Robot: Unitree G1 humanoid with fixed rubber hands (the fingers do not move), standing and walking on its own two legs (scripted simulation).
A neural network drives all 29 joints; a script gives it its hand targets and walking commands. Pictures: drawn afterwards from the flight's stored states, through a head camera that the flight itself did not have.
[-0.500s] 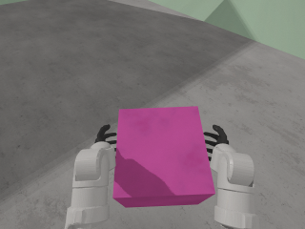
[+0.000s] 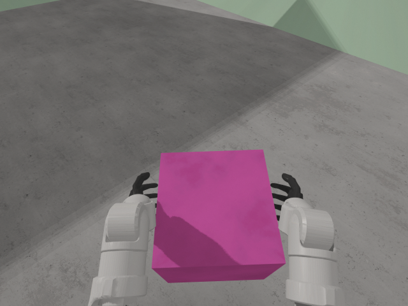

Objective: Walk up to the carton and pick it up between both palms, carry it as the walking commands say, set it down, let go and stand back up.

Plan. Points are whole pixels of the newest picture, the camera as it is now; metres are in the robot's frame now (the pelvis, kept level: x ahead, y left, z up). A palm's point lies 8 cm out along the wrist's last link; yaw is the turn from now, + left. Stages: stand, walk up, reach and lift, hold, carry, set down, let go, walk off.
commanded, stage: carry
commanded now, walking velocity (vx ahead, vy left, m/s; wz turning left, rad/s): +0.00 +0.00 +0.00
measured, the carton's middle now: (214, 218) +0.31 -0.01 -0.02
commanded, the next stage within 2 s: hold in 1.70 s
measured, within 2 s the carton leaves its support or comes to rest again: neither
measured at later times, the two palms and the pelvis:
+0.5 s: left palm (150, 188) +0.33 +0.13 +0.05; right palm (294, 193) +0.32 -0.16 +0.06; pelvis +0.04 -0.01 +0.00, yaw -1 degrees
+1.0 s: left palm (150, 184) +0.34 +0.13 +0.05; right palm (296, 191) +0.33 -0.17 +0.06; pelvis +0.06 -0.01 +0.00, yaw -1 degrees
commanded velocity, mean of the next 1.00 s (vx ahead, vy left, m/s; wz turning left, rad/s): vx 0.00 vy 0.00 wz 0.00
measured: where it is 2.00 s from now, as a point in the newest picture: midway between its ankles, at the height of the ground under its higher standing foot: outside the picture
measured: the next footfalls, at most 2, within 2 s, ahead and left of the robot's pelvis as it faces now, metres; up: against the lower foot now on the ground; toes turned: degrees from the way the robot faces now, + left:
none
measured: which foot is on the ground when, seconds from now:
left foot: down 0.00-1.00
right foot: down 0.00-1.00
